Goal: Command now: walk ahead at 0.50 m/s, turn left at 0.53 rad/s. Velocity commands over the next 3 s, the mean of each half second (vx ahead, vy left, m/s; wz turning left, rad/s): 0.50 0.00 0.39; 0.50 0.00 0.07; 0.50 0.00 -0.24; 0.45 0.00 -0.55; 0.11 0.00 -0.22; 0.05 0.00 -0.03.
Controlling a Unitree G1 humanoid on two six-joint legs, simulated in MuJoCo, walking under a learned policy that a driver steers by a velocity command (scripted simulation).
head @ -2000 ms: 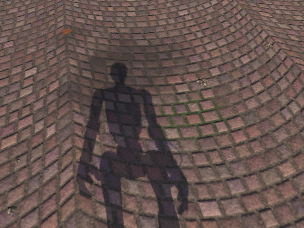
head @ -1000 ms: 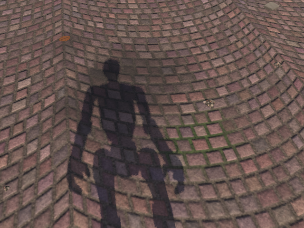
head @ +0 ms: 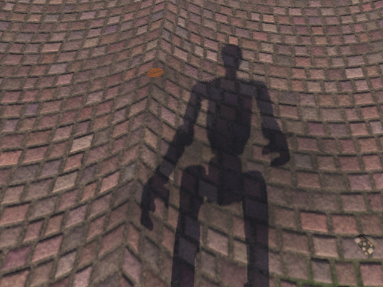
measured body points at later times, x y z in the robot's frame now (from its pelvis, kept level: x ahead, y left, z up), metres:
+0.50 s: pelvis +0.30 -0.01 +0.01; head +0.32 -0.01 +0.46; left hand +0.46 +0.27 -0.07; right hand +0.37 -0.29 -0.11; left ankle +0.12 +0.07 -0.71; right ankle +0.43 -0.09 -0.71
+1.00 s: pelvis +0.56 +0.05 +0.02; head +0.59 +0.06 +0.47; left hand +0.47 +0.32 -0.11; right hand +0.84 -0.11 -0.06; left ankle +0.68 +0.20 -0.70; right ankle +0.43 -0.09 -0.71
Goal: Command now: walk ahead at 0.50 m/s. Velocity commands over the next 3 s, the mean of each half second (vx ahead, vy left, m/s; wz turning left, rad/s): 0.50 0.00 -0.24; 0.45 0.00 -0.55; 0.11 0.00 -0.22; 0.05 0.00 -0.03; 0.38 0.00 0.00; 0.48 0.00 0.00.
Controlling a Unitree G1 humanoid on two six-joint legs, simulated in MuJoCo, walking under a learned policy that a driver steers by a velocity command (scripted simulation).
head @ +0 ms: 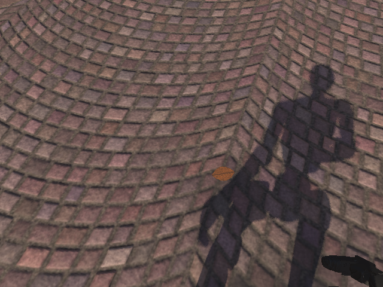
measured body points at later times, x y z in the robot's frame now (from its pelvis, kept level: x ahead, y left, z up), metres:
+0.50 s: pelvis +0.26 +0.01 +0.00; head +0.29 +0.00 +0.45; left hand +0.48 +0.22 -0.10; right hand +0.25 -0.27 -0.12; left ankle +0.15 +0.12 -0.73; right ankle +0.42 -0.16 -0.69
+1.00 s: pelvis +0.53 -0.08 +0.01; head +0.56 -0.11 +0.45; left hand +0.71 +0.17 -0.10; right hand +0.64 -0.40 -0.07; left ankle +0.75 -0.02 -0.70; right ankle +0.42 -0.13 -0.73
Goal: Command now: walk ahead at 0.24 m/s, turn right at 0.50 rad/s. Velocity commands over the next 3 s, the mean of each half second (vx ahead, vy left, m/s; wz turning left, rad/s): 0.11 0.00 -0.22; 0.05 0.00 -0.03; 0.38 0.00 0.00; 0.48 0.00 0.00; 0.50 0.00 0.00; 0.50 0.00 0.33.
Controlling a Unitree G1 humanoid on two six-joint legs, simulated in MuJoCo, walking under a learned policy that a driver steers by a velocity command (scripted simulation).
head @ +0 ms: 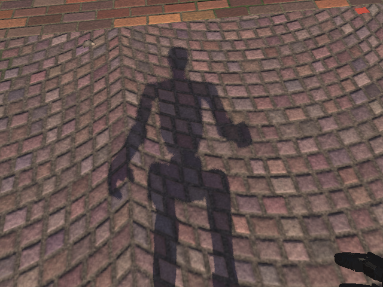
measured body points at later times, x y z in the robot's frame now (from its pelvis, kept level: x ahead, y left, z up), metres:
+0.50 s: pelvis +0.11 +0.01 +0.00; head +0.11 +0.00 +0.45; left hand +0.26 +0.25 -0.11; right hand +0.21 -0.25 -0.13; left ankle +0.17 +0.13 -0.74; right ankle +0.10 -0.12 -0.74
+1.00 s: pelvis +0.16 +0.00 -0.01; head +0.15 +0.00 +0.44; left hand +0.26 +0.25 -0.13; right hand +0.23 -0.27 -0.14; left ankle +0.17 +0.12 -0.73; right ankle +0.10 -0.12 -0.74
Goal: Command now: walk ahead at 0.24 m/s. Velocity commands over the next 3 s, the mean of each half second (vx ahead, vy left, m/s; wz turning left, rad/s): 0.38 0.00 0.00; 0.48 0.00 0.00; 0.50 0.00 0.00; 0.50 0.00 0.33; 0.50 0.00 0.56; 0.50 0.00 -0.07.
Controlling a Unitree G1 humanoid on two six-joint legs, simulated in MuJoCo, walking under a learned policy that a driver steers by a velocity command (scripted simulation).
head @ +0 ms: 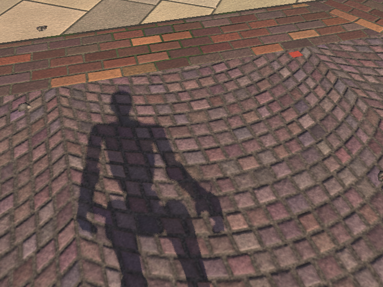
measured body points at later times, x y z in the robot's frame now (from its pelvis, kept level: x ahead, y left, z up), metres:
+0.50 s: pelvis +0.20 -0.01 +0.00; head +0.23 -0.01 +0.45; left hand +0.45 +0.20 -0.07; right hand +0.11 -0.27 -0.13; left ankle +0.02 +0.12 -0.73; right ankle +0.36 -0.13 -0.71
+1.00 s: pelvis +0.47 -0.03 +0.01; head +0.49 -0.03 +0.46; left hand +0.45 +0.24 -0.12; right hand +0.68 -0.26 -0.09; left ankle +0.67 +0.12 -0.69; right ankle +0.36 -0.13 -0.73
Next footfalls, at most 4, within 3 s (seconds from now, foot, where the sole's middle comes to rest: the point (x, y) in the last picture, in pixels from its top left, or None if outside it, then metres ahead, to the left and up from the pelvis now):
0.54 right None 0.40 -0.13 -0.76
1.10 left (171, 243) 0.71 0.11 -0.76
1.62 right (230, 180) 1.01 -0.14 -0.76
2.16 left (167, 139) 1.26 0.14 -0.76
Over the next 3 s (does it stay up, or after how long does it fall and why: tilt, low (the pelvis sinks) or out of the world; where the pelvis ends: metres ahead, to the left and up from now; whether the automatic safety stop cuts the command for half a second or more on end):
stays up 1.57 0.16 0.02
